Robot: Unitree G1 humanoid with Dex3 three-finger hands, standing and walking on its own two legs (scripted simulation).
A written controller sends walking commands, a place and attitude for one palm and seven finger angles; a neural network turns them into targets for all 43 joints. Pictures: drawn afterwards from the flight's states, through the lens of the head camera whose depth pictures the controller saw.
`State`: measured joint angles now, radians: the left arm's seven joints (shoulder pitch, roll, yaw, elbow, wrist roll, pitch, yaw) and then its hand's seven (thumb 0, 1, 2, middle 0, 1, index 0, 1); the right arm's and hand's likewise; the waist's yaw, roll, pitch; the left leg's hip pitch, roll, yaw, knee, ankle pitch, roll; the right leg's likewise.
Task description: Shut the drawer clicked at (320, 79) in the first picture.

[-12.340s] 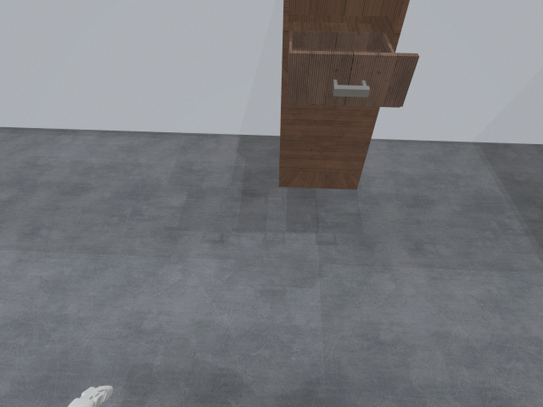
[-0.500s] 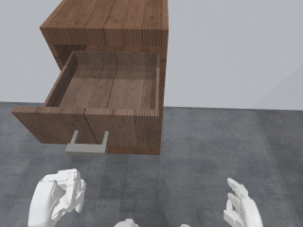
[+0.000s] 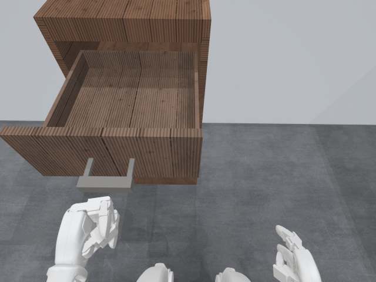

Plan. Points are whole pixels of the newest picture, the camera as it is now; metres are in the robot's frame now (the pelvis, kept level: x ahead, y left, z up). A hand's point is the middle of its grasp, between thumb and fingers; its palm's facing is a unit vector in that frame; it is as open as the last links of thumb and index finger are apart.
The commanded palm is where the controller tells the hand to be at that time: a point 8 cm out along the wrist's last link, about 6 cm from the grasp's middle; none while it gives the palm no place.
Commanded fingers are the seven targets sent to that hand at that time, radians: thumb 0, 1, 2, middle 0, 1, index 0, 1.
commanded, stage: bring the fist close to the handle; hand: left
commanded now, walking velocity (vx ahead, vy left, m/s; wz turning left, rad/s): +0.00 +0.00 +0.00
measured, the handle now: (108, 173) +0.31 +0.18 +0.06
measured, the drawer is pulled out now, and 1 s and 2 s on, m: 0.30 0.27 0.14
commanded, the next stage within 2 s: push the drawer shut in 0.20 s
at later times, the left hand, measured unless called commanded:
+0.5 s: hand (123, 220) +0.23 +0.13 +0.05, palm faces +0.02 -1.00 -0.05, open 3.3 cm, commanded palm +0.21 +0.19 +0.06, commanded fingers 0.00 0.90 0.90 -1.40 -1.60 -1.40 -1.60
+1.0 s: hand (127, 199) +0.27 +0.13 +0.05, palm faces +0.02 -1.00 -0.07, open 3.0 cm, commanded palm +0.27 +0.19 +0.06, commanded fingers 0.00 0.90 0.90 -1.40 -1.60 -1.40 -1.60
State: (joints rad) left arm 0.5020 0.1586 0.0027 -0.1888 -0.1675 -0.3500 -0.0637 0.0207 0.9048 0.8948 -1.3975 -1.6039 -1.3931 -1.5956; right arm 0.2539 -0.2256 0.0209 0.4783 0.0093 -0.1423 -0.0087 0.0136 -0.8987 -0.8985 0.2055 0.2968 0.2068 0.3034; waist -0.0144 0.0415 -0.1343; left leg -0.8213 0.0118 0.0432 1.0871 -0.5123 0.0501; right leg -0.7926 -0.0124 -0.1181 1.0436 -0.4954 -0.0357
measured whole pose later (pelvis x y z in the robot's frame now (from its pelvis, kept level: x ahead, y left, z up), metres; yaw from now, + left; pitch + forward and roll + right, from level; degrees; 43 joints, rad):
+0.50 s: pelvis +0.00 -0.01 +0.00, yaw +1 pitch +15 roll -2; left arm 0.44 0.17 0.00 -0.15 -0.16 -0.35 -0.06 0.02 0.90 0.90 -1.40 -1.60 -1.40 -1.60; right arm 0.24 -0.24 0.03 0.45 0.01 -0.11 -0.02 0.01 -0.90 -0.90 0.21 0.30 0.21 0.30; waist -0.02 0.05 -0.14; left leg -0.85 0.02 0.02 1.11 -0.52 0.04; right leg -0.82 -0.01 -0.14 1.07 -0.51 -0.05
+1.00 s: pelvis -0.02 -0.03 +0.00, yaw +2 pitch +14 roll -1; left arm 0.10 0.22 0.05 0.15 -0.19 -0.36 -0.09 -0.01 0.81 0.97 -1.40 -1.60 -1.40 -1.60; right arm 0.20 -0.26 0.04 0.57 0.02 -0.13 -0.04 0.01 -0.90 -0.90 0.20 0.30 0.21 0.30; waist -0.01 0.04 -0.10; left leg -0.85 0.02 0.00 1.09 -0.48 0.01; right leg -0.81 -0.01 -0.16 1.05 -0.48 -0.08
